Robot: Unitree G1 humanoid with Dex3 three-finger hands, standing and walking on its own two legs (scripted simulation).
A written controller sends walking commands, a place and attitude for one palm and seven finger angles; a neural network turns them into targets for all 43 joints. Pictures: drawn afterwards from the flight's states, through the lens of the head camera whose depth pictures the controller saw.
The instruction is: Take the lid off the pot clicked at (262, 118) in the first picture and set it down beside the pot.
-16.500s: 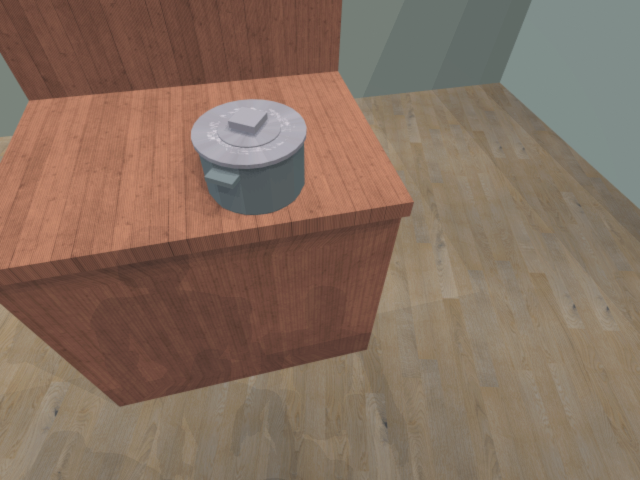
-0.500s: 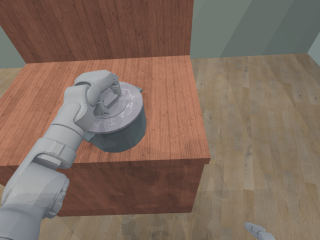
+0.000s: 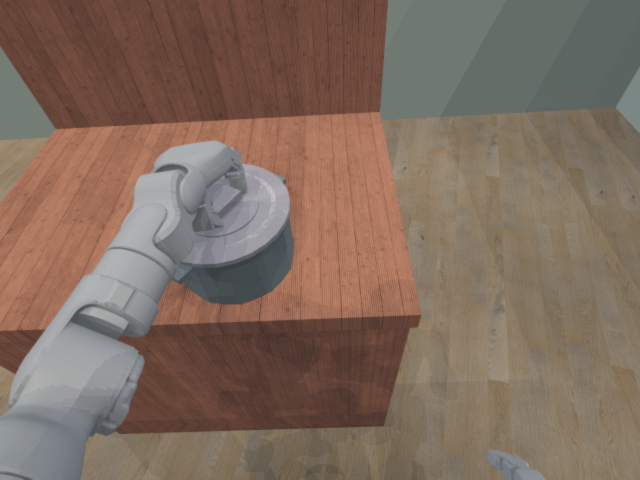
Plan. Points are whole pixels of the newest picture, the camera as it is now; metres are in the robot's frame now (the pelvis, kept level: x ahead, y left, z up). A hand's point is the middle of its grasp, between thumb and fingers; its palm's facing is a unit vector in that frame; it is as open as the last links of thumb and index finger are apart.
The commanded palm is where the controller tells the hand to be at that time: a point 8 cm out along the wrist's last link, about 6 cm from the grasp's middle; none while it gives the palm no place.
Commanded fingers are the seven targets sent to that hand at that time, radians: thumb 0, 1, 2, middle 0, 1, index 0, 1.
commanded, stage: close the fingers and squeeze the knob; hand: left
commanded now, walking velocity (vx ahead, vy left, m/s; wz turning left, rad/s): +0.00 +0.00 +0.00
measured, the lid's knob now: (217, 199) +0.47 +0.15 +0.10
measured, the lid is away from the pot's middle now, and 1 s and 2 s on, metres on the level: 0.01 0.00 0.01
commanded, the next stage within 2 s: lift the lid straight up in 0.10 s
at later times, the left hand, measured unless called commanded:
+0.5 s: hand (198, 196) +0.44 +0.16 +0.14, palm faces -0.31 -0.11 -0.94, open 8.6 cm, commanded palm +0.42 +0.17 +0.21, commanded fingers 0.00 0.53 1.06 -0.80 -1.01 -0.78 -0.99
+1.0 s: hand (193, 167) +0.44 +0.16 +0.18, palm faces -0.29 -0.10 -0.95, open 8.6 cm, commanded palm +0.43 +0.17 +0.25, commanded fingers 0.00 0.53 1.06 -0.80 -1.01 -0.78 -0.99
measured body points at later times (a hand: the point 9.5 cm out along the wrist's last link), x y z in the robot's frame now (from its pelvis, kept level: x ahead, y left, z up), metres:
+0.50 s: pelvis +0.00 +0.00 +0.00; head +0.02 -0.03 +0.45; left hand +0.45 +0.17 +0.19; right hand +0.14 -0.26 -0.13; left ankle +0.03 +0.10 -0.74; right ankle -0.03 -0.12 -0.74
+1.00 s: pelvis -0.01 +0.00 +0.00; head +0.01 -0.02 +0.45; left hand +0.45 +0.16 +0.23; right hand +0.12 -0.25 -0.13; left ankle +0.03 +0.10 -0.74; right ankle -0.03 -0.12 -0.74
